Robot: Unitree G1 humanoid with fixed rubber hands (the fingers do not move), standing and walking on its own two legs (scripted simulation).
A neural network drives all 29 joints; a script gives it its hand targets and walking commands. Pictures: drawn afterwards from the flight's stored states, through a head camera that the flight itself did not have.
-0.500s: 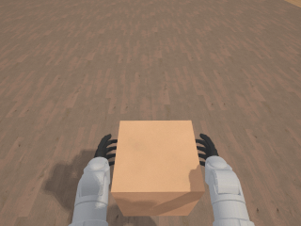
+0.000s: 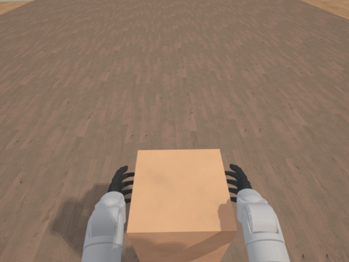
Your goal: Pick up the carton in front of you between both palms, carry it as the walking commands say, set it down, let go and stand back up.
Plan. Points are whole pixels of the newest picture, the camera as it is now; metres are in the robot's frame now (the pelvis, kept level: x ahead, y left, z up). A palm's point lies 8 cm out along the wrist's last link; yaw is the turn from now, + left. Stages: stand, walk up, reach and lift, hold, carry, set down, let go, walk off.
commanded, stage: carry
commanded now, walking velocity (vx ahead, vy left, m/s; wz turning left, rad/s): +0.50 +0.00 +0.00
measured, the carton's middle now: (179, 208) +0.29 +0.00 -0.05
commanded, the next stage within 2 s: none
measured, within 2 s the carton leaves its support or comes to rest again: neither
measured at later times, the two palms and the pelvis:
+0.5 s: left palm (124, 134) +0.50 +0.17 +0.04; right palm (220, 131) +0.49 -0.13 +0.04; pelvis +0.21 +0.02 +0.00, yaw -1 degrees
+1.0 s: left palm (132, 98) +0.68 +0.17 +0.05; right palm (211, 98) +0.68 -0.13 +0.04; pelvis +0.39 +0.02 +0.00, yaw +0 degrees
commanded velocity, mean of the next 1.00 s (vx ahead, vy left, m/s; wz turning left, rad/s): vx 0.20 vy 0.00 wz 0.00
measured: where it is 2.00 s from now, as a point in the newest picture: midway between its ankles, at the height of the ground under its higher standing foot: outside the picture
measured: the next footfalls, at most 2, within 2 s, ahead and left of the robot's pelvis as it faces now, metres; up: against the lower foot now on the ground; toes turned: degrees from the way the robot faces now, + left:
left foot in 0.48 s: +0.34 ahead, +0.13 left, +0.00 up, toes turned +6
right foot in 0.82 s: +0.43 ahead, -0.09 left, +0.00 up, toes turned +17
